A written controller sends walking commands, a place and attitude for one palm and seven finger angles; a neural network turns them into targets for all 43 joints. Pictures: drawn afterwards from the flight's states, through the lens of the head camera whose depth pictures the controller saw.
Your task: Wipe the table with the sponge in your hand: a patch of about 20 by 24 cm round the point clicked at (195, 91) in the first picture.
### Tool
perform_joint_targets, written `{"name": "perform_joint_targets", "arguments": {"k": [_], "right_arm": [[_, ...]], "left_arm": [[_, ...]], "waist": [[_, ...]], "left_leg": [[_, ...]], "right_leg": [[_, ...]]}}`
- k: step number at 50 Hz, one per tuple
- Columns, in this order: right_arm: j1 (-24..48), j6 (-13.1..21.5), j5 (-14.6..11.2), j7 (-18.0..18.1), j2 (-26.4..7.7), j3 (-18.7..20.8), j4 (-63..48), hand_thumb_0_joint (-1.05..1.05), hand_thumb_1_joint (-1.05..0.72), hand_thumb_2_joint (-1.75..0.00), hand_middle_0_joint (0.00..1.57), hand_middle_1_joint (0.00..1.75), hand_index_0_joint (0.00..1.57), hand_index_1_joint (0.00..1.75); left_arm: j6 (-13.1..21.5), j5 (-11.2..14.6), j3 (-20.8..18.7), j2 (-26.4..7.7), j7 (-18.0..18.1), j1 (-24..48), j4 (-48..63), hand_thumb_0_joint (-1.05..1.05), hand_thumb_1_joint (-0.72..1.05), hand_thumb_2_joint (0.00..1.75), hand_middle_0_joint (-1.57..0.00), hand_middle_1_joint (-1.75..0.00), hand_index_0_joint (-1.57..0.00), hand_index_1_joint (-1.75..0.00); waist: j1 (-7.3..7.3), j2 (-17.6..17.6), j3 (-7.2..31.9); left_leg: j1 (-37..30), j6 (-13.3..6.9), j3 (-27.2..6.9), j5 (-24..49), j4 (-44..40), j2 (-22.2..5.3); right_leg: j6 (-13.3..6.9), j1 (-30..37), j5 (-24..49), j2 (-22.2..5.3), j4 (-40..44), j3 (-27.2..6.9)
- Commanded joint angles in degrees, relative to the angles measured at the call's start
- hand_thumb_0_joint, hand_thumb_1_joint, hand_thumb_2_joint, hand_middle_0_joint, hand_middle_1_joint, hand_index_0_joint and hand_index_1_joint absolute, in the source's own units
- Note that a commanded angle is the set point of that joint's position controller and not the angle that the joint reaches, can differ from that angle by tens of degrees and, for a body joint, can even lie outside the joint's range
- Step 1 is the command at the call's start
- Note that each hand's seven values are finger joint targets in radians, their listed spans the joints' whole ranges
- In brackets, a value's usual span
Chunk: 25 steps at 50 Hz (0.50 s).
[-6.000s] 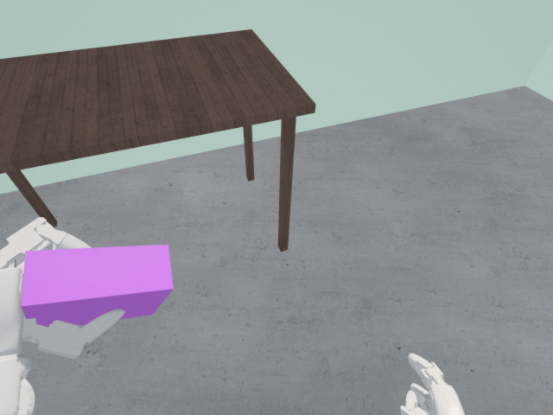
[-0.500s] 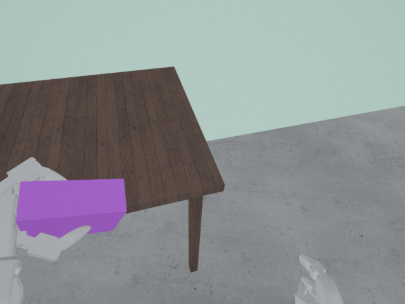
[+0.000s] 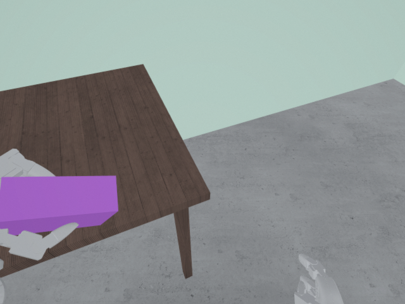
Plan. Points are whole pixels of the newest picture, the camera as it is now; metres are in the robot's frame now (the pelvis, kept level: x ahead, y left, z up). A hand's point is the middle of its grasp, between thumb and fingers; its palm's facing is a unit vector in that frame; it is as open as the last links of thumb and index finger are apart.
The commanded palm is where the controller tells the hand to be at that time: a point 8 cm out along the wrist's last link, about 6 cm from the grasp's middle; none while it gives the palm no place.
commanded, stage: shuffle to correct the standing spot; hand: left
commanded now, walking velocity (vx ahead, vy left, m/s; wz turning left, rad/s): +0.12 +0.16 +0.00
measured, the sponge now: (77, 204) +0.23 +0.20 +0.15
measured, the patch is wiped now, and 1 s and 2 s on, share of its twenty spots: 0.00 0.00 0.00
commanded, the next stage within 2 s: come to a stop and stand still in 0.24 s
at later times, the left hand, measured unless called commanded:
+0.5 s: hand (22, 171) +0.26 +0.28 +0.19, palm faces +0.33 -0.84 -0.44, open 9.6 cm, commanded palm +0.21 +0.33 +0.20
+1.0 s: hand out of the picture +0.30 +0.34 +0.21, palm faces +0.42 -0.80 -0.43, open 9.6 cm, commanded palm +0.22 +0.33 +0.20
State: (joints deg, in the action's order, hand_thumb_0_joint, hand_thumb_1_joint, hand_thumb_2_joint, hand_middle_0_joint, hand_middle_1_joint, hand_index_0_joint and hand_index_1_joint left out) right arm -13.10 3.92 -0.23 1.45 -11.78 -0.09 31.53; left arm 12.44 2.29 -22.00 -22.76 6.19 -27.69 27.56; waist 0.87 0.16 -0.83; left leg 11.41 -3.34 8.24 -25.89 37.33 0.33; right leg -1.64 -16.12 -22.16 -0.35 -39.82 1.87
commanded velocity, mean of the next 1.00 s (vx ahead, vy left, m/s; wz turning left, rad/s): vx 0.00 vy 0.01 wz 0.00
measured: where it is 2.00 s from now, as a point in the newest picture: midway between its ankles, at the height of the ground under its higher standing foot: outside the picture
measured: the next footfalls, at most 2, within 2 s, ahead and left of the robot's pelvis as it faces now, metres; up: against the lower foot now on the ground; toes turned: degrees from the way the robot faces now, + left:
left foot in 0.26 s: +0.12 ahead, +0.18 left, +0.00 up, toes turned -2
right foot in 0.40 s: +0.06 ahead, -0.04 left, +0.00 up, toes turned -3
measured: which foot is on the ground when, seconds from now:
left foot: down 0.00-0.04, up 0.06-0.24, down 0.26-1.00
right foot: down 0.00-0.26, up 0.28-0.38, down 0.40-1.00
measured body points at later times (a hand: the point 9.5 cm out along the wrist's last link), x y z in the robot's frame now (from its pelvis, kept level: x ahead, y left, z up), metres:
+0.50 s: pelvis +0.04 +0.06 +0.00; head +0.06 +0.05 +0.45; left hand +0.24 +0.32 +0.21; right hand +0.19 -0.16 -0.10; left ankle +0.07 +0.18 -0.70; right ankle +0.01 -0.05 -0.72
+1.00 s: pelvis +0.03 +0.06 +0.02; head +0.07 +0.07 +0.47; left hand +0.28 +0.38 +0.23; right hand +0.21 -0.18 -0.05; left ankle +0.08 +0.18 -0.72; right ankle +0.03 -0.04 -0.72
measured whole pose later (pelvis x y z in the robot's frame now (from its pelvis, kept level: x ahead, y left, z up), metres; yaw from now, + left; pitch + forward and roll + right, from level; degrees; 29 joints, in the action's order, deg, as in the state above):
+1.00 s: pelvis +0.03 +0.06 +0.02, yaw -5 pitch +0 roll -1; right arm -9.9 7.0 -0.8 1.2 -13.5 0.7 33.3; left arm 10.7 2.1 -26.5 -26.3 5.1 -12.2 17.6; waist -3.4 -0.3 -3.4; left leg 16.1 0.4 2.6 -11.5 27.3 -2.8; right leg -1.1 -12.4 -12.9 1.9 -24.9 1.6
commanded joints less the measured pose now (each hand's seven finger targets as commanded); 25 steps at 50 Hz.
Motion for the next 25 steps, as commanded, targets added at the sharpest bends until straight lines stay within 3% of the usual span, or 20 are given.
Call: {"name": "perform_joint_targets", "arguments": {"k": [1,2,3,4,5,7,9,11,12,13,14,15,17,18,19,20,21,22,23,25], "right_arm": [[6.17,3.02,-0.84,0.14,-7.66,4.09,-8.9,0.0,-0.9,-0.9,0.2,0.3,0.2,0.3],[5.79,3.28,-0.6,-0.44,-8.59,4.33,-8.68,0.0,-0.9,-0.9,0.2,0.3,0.2,0.3],[5.5,2.9,-0.59,-0.82,-7.87,3.72,-7.89,0.0,-0.9,-0.9,0.2,0.3,0.2,0.3],[4.78,2.1,-0.25,-1.4,-7.1,2.98,-7.11,0.0,-0.9,-0.9,0.2,0.3,0.2,0.3],[5.37,1.49,-0.1,-1.69,-6.87,2.8,-6.92,0.0,-0.9,-0.9,0.2,0.3,0.2,0.3],[5.69,1.56,-0.25,-1.12,-5.19,2.46,-6.64,0.0,-0.9,-0.9,0.2,0.3,0.2,0.3],[6.26,2.84,-0.4,-0.17,-4.71,2.9,-5.93,0.0,-0.9,-0.9,0.2,0.3,0.2,0.3],[5.61,3.79,-0.73,0.99,-5.63,3.92,-6.25,0.0,-0.9,-0.9,0.2,0.3,0.2,0.3],[5.12,3.97,-1.0,1.15,-7.32,4.86,-7.04,0.0,-0.9,-0.9,0.2,0.3,0.2,0.3],[4.98,4.17,-1.09,0.94,-7.8,4.96,-7.72,0.0,-0.9,-0.9,0.2,0.3,0.2,0.3],[4.48,4.33,-1.24,0.89,-6.79,5.04,-7.29,0.0,-0.9,-0.9,0.2,0.3,0.2,0.3],[5.75,4.67,-0.86,0.84,-6.45,4.42,-7.06,0.0,-0.9,-0.9,0.2,0.3,0.2,0.3],[6.33,5.2,-1.15,0.23,-6.2,3.77,-6.25,0.0,-0.9,-0.9,0.2,0.3,0.2,0.3],[6.23,5.45,-1.6,-0.13,-6.3,3.36,-6.25,0.0,-0.9,-0.9,0.2,0.3,0.2,0.3],[6.29,5.5,-1.7,-0.3,-5.73,2.63,-6.15,0.0,-0.9,-0.9,0.2,0.3,0.2,0.3],[5.71,4.94,-1.36,-0.19,-4.5,2.01,-5.82,0.0,-0.9,-0.9,0.2,0.3,0.2,0.3],[5.31,5.19,-1.26,-0.22,-4.71,2.49,-5.92,0.0,-0.9,-0.9,0.2,0.3,0.2,0.3],[5.35,4.91,-1.26,-0.6,-5.98,3.58,-6.3,0.0,-0.9,-0.9,0.2,0.3,0.2,0.3],[6.12,4.83,-1.35,-0.63,-5.64,2.79,-6.08,0.0,-0.9,-0.9,0.2,0.3,0.2,0.3],[6.24,4.26,-0.73,0.55,-4.42,1.34,-3.9,0.0,-0.9,-0.9,0.2,0.3,0.2,0.3]], "left_arm": [[3.87,0.77,-7.74,-10.54,2.37,6.25,11.05,0.0,0.1,1.3,-1.2,-1.6,-1.2,-1.6],[5.2,1.33,-7.12,-9.55,2.46,6.04,10.92,0.0,0.1,1.3,-1.2,-1.6,-1.2,-1.6],[5.86,1.35,-7.91,-9.81,2.59,4.45,11.69,0.0,0.1,1.3,-1.2,-1.6,-1.2,-1.6],[6.48,0.47,-7.23,-8.98,2.5,3.05,12.46,0.0,0.1,1.3,-1.2,-1.6,-1.2,-1.6],[6.75,0.17,-6.4,-8.81,2.19,4.91,13.91,0.0,0.1,1.3,-1.2,-1.6,-1.2,-1.6],[7.0,-0.19,-5.92,-8.47,2.15,6.47,13.87,0.0,0.1,1.3,-1.2,-1.6,-1.2,-1.6],[6.15,-0.06,-6.45,-9.33,2.16,7.21,13.1,0.0,0.1,1.3,-1.2,-1.6,-1.2,-1.6],[5.55,0.14,-6.71,-9.65,1.91,6.65,14.06,0.0,0.1,1.3,-1.2,-1.6,-1.2,-1.6],[5.56,0.43,-7.37,-9.94,1.75,7.3,15.8,0.0,0.1,1.3,-1.2,-1.6,-1.2,-1.6],[5.81,0.48,-7.66,-9.89,1.7,8.14,16.08,0.0,0.1,1.3,-1.2,-1.6,-1.2,-1.6],[4.98,0.41,-8.71,-9.96,1.8,5.58,11.62,0.0,0.1,1.3,-1.2,-1.6,-1.2,-1.6],[4.61,0.71,-9.03,-11.06,1.51,6.11,12.05,0.0,0.1,1.3,-1.2,-1.6,-1.2,-1.6],[4.79,0.47,-8.24,-9.66,1.31,5.07,13.94,0.0,0.1,1.3,-1.2,-1.6,-1.2,-1.6],[4.83,0.39,-7.75,-8.69,1.35,4.52,14.38,0.0,0.1,1.3,-1.2,-1.6,-1.2,-1.6],[4.88,0.08,-7.85,-9.04,1.39,3.98,14.4,0.0,0.1,1.3,-1.2,-1.6,-1.2,-1.6],[4.62,-0.28,-8.83,-11.17,1.66,3.76,13.92,0.0,0.1,1.3,-1.2,-1.6,-1.2,-1.6],[3.7,0.72,-8.18,-9.98,1.56,3.37,12.51,0.0,0.1,1.3,-1.2,-1.6,-1.2,-1.6],[3.21,1.26,-6.51,-8.36,1.52,3.79,13.71,0.0,0.1,1.3,-1.2,-1.6,-1.2,-1.6],[3.18,1.18,-7.2,-8.81,1.96,5.37,14.99,0.0,0.1,1.3,-1.2,-1.6,-1.2,-1.6],[2.98,0.62,-8.63,-10.37,2.81,6.74,13.09,0.0,0.1,1.3,-1.2,-1.6,-1.2,-1.6]], "waist": [[-2.19,-14.01,8.71],[-2.63,-11.48,6.72],[-3.09,-4.64,4.22],[-2.34,-1.35,3.6],[-1.88,-0.32,4.56],[-1.05,-4.65,4.53],[-1.25,-6.74,4.43],[-0.52,0.95,6.04],[-0.23,8.31,7.84],[-0.29,14.48,8.95],[-0.72,12.21,7.03],[-1.14,13.88,6.5],[-1.75,10.17,7.12],[-2.27,8.66,7.06],[-2.41,4.16,7.04],[-1.25,-6.52,6.72],[-1.31,-14.9,4.78],[-1.46,-18.6,2.08],[-0.94,-14.07,1.75],[-0.24,-5.93,4.15]], "left_leg": [[23.28,2.95,-2.15,16.62,27.85,1.83],[29.15,3.09,-9.76,-1.86,35.8,0.97],[31.45,2.55,-16.92,-4.01,35.71,-3.7],[30.42,2.22,-18.01,-2.66,32.52,-5.57],[26.63,1.98,-17.35,-1.32,26.75,-5.98],[12.71,2.09,-10.03,7.75,12.22,-4.44],[0.74,2.56,-3.0,16.61,-1.21,-0.03],[-7.57,1.99,-4.03,18.94,-8.92,0.12],[-10.8,-1.85,-13.41,20.77,-10.89,-6.32],[-9.33,-6.78,-23.94,22.9,-14.95,-13.55],[-4.98,-9.91,-26.46,26.11,-15.92,-14.56],[-0.47,-11.22,-27.29,24.65,-16.19,-15.73],[8.22,-7.98,-17.76,19.6,-12.71,-12.16],[12.86,-5.33,-14.27,15.0,-9.73,-9.98],[15.56,-2.38,-11.84,9.64,-4.78,-7.08],[17.15,0.73,-7.59,4.1,4.27,-1.09],[16.24,2.94,-5.75,2.36,11.32,1.43],[15.81,3.62,-7.66,4.23,14.71,-0.2],[14.02,3.52,-8.43,4.33,11.12,-1.65],[3.63,2.99,-7.54,14.13,-7.96,-1.34]], "right_leg": [[-12.25,23.06,44.2,-16.45,14.98,-27.67],[-15.26,21.94,47.45,-22.23,16.53,-33.69],[-14.49,18.95,43.66,-24.15,15.32,-31.85],[-12.47,15.97,40.72,-22.57,14.63,-26.04],[-10.55,13.41,39.46,-21.02,14.0,-21.14],[-7.39,3.14,35.05,-15.52,15.09,-10.75],[-3.96,-0.24,26.82,-11.32,13.69,-6.05],[-1.3,-2.32,19.68,-7.94,3.49,-4.08],[0.98,-6.82,12.49,-3.54,-6.22,-2.03],[2.46,-10.3,-5.44,0.24,-16.15,0.36],[2.49,-11.46,-11.36,0.72,-20.37,-0.26],[2.44,-10.43,-12.08,-1.42,-21.06,-1.58],[1.9,0.11,-7.86,-2.62,-7.99,-0.32],[1.81,7.03,-1.53,-2.15,2.15,0.62],[1.18,11.23,6.05,-2.99,13.0,-1.45],[-1.75,11.05,8.09,-9.64,20.92,-13.34],[-5.95,5.62,8.4,-15.84,24.5,-23.81],[-9.09,3.57,12.06,-18.28,24.84,-26.1],[-9.51,3.43,18.87,-17.51,22.23,-21.33],[-3.67,4.34,23.97,-10.48,12.5,-8.13]]}}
